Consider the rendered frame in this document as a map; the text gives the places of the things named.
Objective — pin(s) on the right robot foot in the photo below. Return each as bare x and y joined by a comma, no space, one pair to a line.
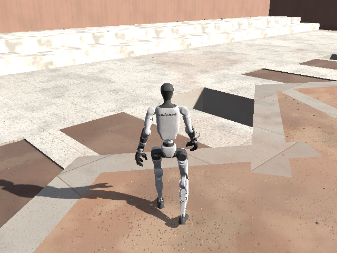
182,220

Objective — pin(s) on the left robot foot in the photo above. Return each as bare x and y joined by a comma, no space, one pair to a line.
160,204

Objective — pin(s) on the robot foot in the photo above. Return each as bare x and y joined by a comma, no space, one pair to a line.
182,220
160,204

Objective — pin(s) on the left robot hand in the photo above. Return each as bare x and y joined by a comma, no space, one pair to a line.
138,159

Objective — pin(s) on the right robot forearm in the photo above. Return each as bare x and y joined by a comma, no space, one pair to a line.
193,136

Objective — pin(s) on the right robot hand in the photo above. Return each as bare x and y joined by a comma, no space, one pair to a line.
190,144

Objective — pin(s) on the robot left upper arm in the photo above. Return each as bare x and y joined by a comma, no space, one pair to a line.
148,120

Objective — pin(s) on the robot right upper arm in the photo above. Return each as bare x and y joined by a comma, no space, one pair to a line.
186,117

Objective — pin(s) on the left robot forearm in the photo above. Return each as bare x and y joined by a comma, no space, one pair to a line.
142,142

